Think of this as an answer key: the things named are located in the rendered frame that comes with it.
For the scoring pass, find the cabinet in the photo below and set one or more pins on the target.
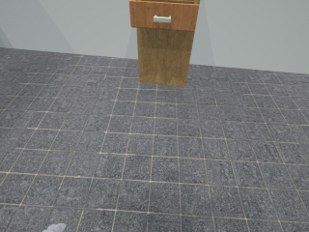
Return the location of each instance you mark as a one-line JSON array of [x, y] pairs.
[[164, 55]]

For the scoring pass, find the drawer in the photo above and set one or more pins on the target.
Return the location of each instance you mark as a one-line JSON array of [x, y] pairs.
[[183, 14]]

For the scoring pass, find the handle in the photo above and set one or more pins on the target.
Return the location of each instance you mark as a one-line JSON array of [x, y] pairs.
[[162, 19]]

